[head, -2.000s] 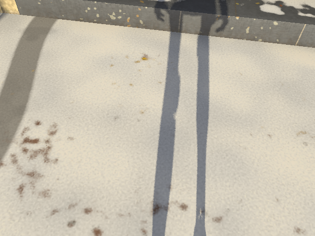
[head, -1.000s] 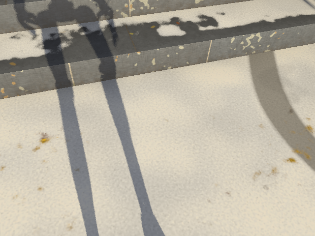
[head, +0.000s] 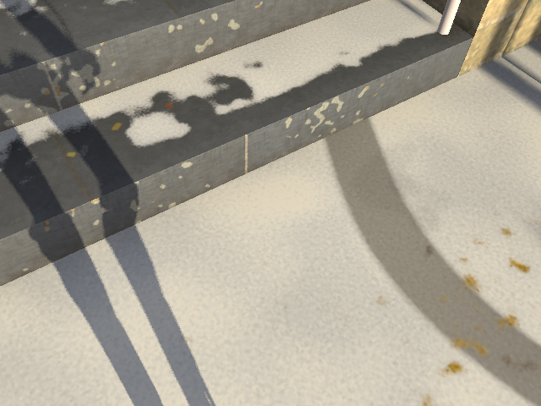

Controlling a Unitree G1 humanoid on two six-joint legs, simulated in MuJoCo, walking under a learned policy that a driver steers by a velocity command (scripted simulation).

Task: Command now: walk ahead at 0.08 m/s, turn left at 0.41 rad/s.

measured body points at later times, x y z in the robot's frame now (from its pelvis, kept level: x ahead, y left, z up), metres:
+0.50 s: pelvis +0.03 -0.05 +0.01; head +0.07 -0.08 +0.46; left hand +0.07 +0.24 -0.08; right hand +0.22 -0.30 -0.12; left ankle -0.02 +0.06 -0.65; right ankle +0.06 -0.14 -0.74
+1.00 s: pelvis +0.00 -0.02 +0.01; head +0.02 +0.02 +0.45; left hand -0.07 +0.27 -0.12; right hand +0.27 -0.18 -0.08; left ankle -0.04 +0.03 -0.74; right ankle +0.08 -0.15 -0.66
